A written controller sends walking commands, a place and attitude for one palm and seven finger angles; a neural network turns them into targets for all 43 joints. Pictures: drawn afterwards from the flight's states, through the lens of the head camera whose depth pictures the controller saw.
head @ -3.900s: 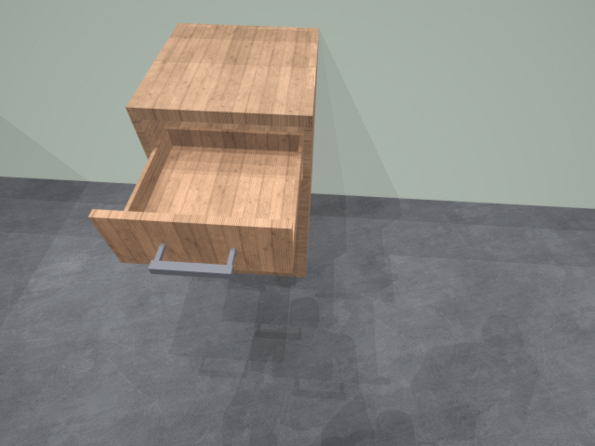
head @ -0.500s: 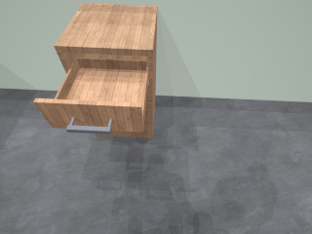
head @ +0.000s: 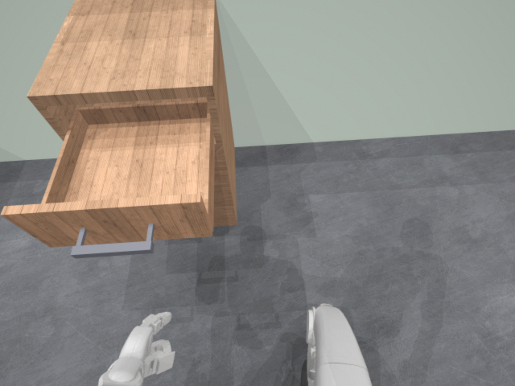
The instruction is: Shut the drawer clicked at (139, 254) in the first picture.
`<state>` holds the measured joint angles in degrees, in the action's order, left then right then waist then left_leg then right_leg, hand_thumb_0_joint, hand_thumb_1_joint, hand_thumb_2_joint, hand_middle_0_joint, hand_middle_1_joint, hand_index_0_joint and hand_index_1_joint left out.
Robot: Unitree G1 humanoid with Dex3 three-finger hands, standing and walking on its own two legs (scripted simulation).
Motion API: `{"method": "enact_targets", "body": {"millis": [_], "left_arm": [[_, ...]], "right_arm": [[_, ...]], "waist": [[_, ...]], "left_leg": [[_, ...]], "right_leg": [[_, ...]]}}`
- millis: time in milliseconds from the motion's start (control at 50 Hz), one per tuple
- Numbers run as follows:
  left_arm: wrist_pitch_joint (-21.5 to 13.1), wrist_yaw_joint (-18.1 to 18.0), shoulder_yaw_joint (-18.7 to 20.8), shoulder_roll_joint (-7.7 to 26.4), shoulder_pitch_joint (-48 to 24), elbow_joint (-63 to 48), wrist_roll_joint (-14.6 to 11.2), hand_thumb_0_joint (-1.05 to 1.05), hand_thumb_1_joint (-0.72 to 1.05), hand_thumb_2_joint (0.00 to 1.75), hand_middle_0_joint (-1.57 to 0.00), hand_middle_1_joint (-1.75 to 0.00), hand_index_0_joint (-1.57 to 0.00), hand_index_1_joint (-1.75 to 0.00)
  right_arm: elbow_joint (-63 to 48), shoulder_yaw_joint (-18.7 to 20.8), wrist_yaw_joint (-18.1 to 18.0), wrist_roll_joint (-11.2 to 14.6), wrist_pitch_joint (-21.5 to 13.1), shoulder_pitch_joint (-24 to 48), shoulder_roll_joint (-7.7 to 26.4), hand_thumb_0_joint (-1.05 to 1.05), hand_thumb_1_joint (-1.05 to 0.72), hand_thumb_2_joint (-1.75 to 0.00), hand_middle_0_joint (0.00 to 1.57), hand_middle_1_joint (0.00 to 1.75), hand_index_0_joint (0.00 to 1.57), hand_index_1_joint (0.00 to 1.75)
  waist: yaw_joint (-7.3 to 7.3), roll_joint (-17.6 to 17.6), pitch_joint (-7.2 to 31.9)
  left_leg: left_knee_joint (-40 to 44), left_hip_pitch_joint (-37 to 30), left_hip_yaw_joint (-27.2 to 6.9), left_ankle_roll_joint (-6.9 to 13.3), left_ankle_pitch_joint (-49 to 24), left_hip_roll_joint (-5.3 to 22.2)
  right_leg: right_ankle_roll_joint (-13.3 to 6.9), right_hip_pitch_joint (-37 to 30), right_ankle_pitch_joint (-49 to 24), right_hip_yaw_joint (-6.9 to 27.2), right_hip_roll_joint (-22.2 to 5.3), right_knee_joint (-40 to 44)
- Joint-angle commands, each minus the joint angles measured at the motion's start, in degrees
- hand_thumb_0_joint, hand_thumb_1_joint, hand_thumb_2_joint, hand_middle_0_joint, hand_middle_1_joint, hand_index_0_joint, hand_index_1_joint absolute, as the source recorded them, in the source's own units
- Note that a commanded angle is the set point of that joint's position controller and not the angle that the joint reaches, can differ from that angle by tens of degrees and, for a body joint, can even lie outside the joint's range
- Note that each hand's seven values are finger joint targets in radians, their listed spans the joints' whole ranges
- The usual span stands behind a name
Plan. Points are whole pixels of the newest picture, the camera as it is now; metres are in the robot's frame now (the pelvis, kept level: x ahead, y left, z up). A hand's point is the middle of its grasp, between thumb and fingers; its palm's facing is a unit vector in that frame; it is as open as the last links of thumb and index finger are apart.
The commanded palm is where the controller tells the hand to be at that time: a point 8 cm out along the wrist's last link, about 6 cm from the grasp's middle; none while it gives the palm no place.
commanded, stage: take the last steps up to it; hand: left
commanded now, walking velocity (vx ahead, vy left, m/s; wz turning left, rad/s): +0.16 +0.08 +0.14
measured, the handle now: (115, 240) +0.40 +0.32 -0.15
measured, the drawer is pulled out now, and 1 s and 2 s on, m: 0.30 0.30 0.30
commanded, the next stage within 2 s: come to a stop and stand still in 0.04 s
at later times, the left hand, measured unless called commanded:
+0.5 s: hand (185, 377) +0.15 +0.14 -0.20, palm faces +0.12 -0.96 -0.26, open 7.3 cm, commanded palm none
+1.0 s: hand (202, 353) +0.18 +0.11 -0.18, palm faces +0.08 -0.97 -0.23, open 7.2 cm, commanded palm none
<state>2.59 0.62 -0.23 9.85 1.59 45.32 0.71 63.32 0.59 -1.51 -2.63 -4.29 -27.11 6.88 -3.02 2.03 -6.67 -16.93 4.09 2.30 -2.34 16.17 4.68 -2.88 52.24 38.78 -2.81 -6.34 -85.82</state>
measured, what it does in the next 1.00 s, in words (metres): walks ahead: right foot, then left foot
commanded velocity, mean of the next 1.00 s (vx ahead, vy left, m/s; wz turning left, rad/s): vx -0.12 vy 0.06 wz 0.02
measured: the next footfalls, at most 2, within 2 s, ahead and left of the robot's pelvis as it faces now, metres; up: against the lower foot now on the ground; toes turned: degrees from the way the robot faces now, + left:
right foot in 0.12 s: +0.23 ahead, -0.23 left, +0.00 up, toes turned +11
left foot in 0.24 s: +0.05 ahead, +0.13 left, +0.00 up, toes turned +4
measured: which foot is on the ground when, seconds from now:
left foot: down 0.00-0.06, up 0.08-0.22, down 0.24-0.34, up 0.36-0.52, down 0.54-1.00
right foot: up 0.00-0.10, down 0.12-0.54, up 0.56-0.74, down 0.76-1.00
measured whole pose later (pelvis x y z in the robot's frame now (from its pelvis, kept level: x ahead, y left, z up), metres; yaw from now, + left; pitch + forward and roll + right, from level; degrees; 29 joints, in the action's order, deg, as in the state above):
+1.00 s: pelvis +0.14 -0.07 -0.01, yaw +5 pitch +0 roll +1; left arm 0.8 -2.1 1.0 9.4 9.8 57.9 0.7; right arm 57.9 1.2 -2.0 -0.1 1.3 -11.5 9.9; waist -0.5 0.2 -7.3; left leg -26.0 8.2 -0.7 -1.4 17.9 0.5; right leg -2.5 10.8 18.4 -0.8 1.5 -29.1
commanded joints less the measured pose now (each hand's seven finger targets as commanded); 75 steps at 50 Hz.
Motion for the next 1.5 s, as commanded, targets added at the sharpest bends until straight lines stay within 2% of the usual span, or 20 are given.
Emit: {"method": "enact_targets", "body": {"millis": [0, 20, 40, 60, 80, 140, 180, 260, 300, 340, 460, 520, 680, 740, 800, 900, 1080, 1120, 1280, 1480], "left_arm": [[-2.4, 0.2, 1.4, 1.4, 9.0, -4.4, -1.2, 0.0, 0.9, 0.9, -0.2, -0.3, -0.2, -0.3], [-3.0, -0.2, 3.3, 6.1, 20.9, -0.9, -0.6, 0.0, 0.9, 0.9, -0.2, -0.3, -0.2, -0.3], [-3.0, -0.8, 5.9, 15.3, 26.6, 0.6, 0.7, 0.0, 0.9, 0.9, -0.2, -0.3, -0.2, -0.3], [-3.1, -1.2, 6.8, 19.1, 20.6, 0.5, 0.8, 0.0, 0.9, 0.9, -0.2, -0.3, -0.2, -0.3], [-2.8, -1.3, 6.5, 16.5, 13.9, -0.2, 0.6, 0.0, 0.9, 0.9, -0.2, -0.3, -0.2, -0.3], [-3.3, -1.6, 6.5, 12.6, -4.9, -1.6, 3.0, 0.0, 0.9, 0.9, -0.2, -0.3, -0.2, -0.3], [-1.5, -2.3, 6.3, 10.6, -4.0, -2.0, 2.0, 0.0, 0.9, 0.9, -0.2, -0.3, -0.2, -0.3], [-0.8, -1.8, 4.8, 6.4, -2.1, -2.4, -1.0, 0.0, 0.9, 0.9, -0.2, -0.3, -0.2, -0.3], [-2.1, -1.3, 5.8, 9.9, 9.7, 3.1, -0.1, 0.0, 0.9, 0.9, -0.2, -0.3, -0.2, -0.3], [-2.5, -2.4, 7.2, 16.5, 16.9, 6.3, 0.2, 0.0, 0.9, 0.9, -0.2, -0.3, -0.2, -0.3], [-0.8, -3.2, 6.6, 12.0, 7.3, 3.9, 0.8, 0.0, 0.9, 0.9, -0.2, -0.3, -0.2, -0.3], [0.8, -3.1, 5.4, 5.8, 8.8, 4.2, -0.4, 0.0, 0.9, 0.9, -0.2, -0.3, -0.2, -0.3], [-1.2, -2.2, 3.6, 6.0, 13.1, 8.0, -0.2, 0.0, 0.9, 0.9, -0.2, -0.3, -0.2, -0.3], [-3.1, -2.9, 3.8, 11.6, 15.7, 9.7, 0.3, 0.0, 0.9, 0.9, -0.2, -0.3, -0.2, -0.3], [-2.9, -3.2, 2.7, 8.8, 10.8, 9.4, 0.7, 0.0, 0.9, 0.9, -0.2, -0.3, -0.2, -0.3], [-2.8, -3.4, 2.5, 5.2, 12.3, 9.7, -0.2, 0.0, 0.9, 0.9, -0.2, -0.3, -0.2, -0.3], [-3.0, -2.6, 2.5, 4.7, 12.3, 13.1, -0.3, 0.0, 0.9, 0.9, -0.2, -0.3, -0.2, -0.3], [-6.1, -5.1, 3.8, 11.6, 18.1, 11.5, 0.1, 0.0, 0.9, 0.9, -0.2, -0.3, -0.2, -0.3], [-3.4, -3.4, 2.0, 6.0, 12.3, 8.7, -0.2, 0.0, 0.9, 0.9, -0.2, -0.3, -0.2, -0.3], [-3.1, -2.1, 1.1, 5.0, 16.7, 11.7, 0.5, 0.0, 0.9, 0.9, -0.2, -0.3, -0.2, -0.3]], "right_arm": [[-2.1, 1.7, 0.3, 2.1, -1.3, 0.6, 12.9, 0.0, -0.9, -0.9, 0.2, 0.3, 0.2, 0.3], [-3.2, 2.0, 0.8, 3.3, -0.8, 2.2, 12.3, 0.0, -0.9, -0.9, 0.2, 0.3, 0.2, 0.3], [-5.7, 2.4, 1.8, 3.6, -0.6, 2.1, 7.1, 0.0, -0.9, -0.9, 0.2, 0.3, 0.2, 0.3], [-6.7, 2.5, 2.2, 2.2, -0.3, 2.1, 5.1, 0.0, -0.9, -0.9, 0.2, 0.3, 0.2, 0.3], [-8.0, 3.0, 2.2, 1.4, 0.7, 4.2, 4.8, 0.0, -0.9, -0.9, 0.2, 0.3, 0.2, 0.3], [-9.0, 2.2, 3.0, 1.1, 3.7, -4.6, 0.7, 0.0, -0.9, -0.9, 0.2, 0.3, 0.2, 0.3], [-4.3, 2.4, 1.8, 1.8, 5.9, -10.1, 2.2, 0.0, -0.9, -0.9, 0.2, 0.3, 0.2, 0.3], [-9.1, 3.0, -0.9, 0.8, 3.9, 3.1, 11.2, 0.0, -0.9, -0.9, 0.2, 0.3, 0.2, 0.3], [-10.8, 4.3, -1.4, 1.7, 4.6, 9.7, 13.2, 0.0, -0.9, -0.9, 0.2, 0.3, 0.2, 0.3], [-13.2, 4.5, -1.0, 3.1, 5.2, 9.0, 12.5, 0.0, -0.9, -0.9, 0.2, 0.3, 0.2, 0.3], [-10.3, 3.7, -0.1, 3.2, 5.3, 7.7, 8.5, 0.0, -0.9, -0.9, 0.2, 0.3, 0.2, 0.3], [-12.8, 4.3, -0.7, 1.2, 5.4, 11.7, 14.2, 0.0, -0.9, -0.9, 0.2, 0.3, 0.2, 0.3], [-13.8, 3.6, -1.6, 1.6, 6.3, 17.2, 12.1, 0.0, -0.9, -0.9, 0.2, 0.3, 0.2, 0.3], [-13.9, 2.8, -0.5, 3.5, 6.2, 13.5, 8.1, 0.0, -0.9, -0.9, 0.2, 0.3, 0.2, 0.3], [-11.1, 2.7, -0.1, 2.7, 6.6, 13.3, 7.1, 0.0, -0.9, -0.9, 0.2, 0.3, 0.2, 0.3], [-7.1, 1.7, -0.6, 2.1, 4.6, 10.3, 7.7, 0.0, -0.9, -0.9, 0.2, 0.3, 0.2, 0.3], [-2.7, 0.2, -0.7, 2.2, 4.2, 6.9, 5.8, 0.0, -0.9, -0.9, 0.2, 0.3, 0.2, 0.3], [-10.6, 1.3, -0.1, 2.6, 3.0, 12.5, 7.1, 0.0, -0.9, -0.9, 0.2, 0.3, 0.2, 0.3], [-8.3, 0.7, -0.1, 1.3, 2.7, 6.1, 9.3, 0.0, -0.9, -0.9, 0.2, 0.3, 0.2, 0.3], [-7.5, 0.7, 0.1, 1.4, 2.9, 7.6, 10.3, 0.0, -0.9, -0.9, 0.2, 0.3, 0.2, 0.3]], "waist": [[9.47, 1.7, 13.4], [14.28, -8.2, 18.5], [15.57, -27.3, 21.0], [10.45, -21.9, 23.8], [6.94, -3.4, 15.9], [-5.76, -21.2, -1.1], [-4.94, -27.3, 3.3], [-0.14, 15.6, 3.0], [5.29, -1.0, 7.6], [6.79, -28.9, 17.6], [-0.09, -14.7, 14.3], [0.92, 14.8, 8.6], [3.49, 7.3, 8.8], [2.69, -11.4, 12.0], [1.15, -16.3, 6.3], [2.18, -0.9, 9.5], [2.97, -2.5, 4.9], [4.16, -8.4, 15.5], [2.49, 3.6, 2.3], [3.1, -2.1, -0.4]], "left_leg": [[-1.9, 13.8, -0.5, 11.0, -43.5, 8.6], [-18.5, 17.5, 1.0, 7.8, -38.6, 2.8], [-41.3, 29.7, -2.0, 4.7, -0.2, -8.0], [-66.7, 30.7, -9.3, 4.7, 6.2, -7.6], [-73.2, 33.4, -10.8, 4.6, 3.0, -4.0], [-39.5, 14.5, 0.8, 3.5, 18.2, -4.4], [-26.7, 9.3, 3.4, 2.4, 12.1, -7.3], [-10.4, 13.4, -14.7, 10.0, -36.0, 8.2], [-33.6, 13.0, -4.7, 3.1, -33.0, 0.1], [-53.3, 24.9, -7.8, -0.2, 22.9, -8.8], [-13.4, 7.1, -1.6, 0.7, 1.2, -7.9], [-4.6, 6.1, -21.4, 9.8, -37.1, 12.9], [-14.8, -5.7, -9.8, 9.2, -45.6, 5.7], [-22.6, 8.3, -3.6, 2.3, -4.6, -3.8], [-18.5, 7.4, -5.1, 2.2, 7.7, -4.0], [-9.2, -0.9, -5.5, 3.7, -31.0, 1.4], [-3.7, 2.8, -4.9, 3.6, -16.4, 0.1], [-24.0, 16.3, -3.8, 2.7, 6.7, -2.7], [-5.6, 13.3, -8.4, 5.6, -4.5, 3.2], [1.8, 16.8, -11.2, 6.0, 14.1, 1.3]], "right_leg": [[0.1, -38.0, -13.7, -5.4, 7.6, 23.5], [-1.5, -49.4, -12.8, 6.3, 5.4, 31.5], [-6.3, -52.0, -4.2, 40.9, -12.9, 58.4], [-8.6, -49.3, -4.9, 53.4, -20.1, 70.1], [-8.9, -44.1, -5.3, 45.5, -18.6, 67.3], [0.3, -6.5, -6.5, 14.1, -4.4, 60.8], [0.5, -13.0, -10.3, 13.2, -1.8, 53.1], [5.2, -20.4, -9.6, 1.8, 6.9, 32.4], [4.3, -34.3, -43.0, 6.7, 3.2, 46.4], [-6.4, -51.5, -81.4, 33.9, -12.6, 55.0], [-0.9, -39.3, -59.3, 18.6, -5.0, 50.7], [5.2, -25.6, -3.4, 6.8, 7.7, 31.0], [4.1, -31.7, -14.8, 1.3, 5.5, 53.2], [-2.7, -48.8, -67.1, 17.7, -7.5, 62.4], [-5.8, -42.6, -65.0, 14.8, -7.0, 61.5], [0.1, -45.2, -53.7, 8.1, 0.7, 57.8], [-0.2, -48.0, -43.7, 7.2, 1.1, 63.8], [0.4, -59.4, -89.1, 17.6, -9.2, 57.9], [-0.1, -38.4, -23.0, 6.4, 4.2, 60.0], [0.6, -36.8, -16.9, 7.0, 4.1, 61.0]]}}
